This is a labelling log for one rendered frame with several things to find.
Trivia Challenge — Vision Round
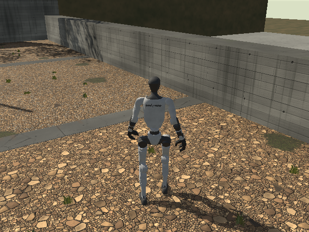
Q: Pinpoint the left robot upper arm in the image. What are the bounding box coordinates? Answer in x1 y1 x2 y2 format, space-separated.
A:
131 97 144 123

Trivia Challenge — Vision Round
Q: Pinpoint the right robot upper arm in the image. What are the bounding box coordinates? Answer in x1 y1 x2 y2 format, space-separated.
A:
164 97 177 125

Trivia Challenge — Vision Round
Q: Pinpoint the left robot hand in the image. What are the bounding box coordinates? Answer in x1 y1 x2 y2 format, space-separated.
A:
127 130 139 140

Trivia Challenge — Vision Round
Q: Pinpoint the robot right forearm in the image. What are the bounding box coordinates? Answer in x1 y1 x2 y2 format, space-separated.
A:
173 117 184 140

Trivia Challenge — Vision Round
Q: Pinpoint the robot left forearm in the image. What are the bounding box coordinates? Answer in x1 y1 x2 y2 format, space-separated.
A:
128 116 136 132

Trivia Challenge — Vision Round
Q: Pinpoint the robot thigh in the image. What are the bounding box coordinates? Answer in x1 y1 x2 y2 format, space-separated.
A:
138 136 148 174
161 134 171 164

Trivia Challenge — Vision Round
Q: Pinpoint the left robot thigh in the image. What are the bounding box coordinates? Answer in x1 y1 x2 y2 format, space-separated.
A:
138 136 148 174

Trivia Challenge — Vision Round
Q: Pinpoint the right robot thigh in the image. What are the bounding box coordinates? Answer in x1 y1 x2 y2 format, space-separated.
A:
161 134 171 164

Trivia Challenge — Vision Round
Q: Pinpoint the right robot hand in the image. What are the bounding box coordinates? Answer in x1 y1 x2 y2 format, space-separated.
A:
175 138 186 152

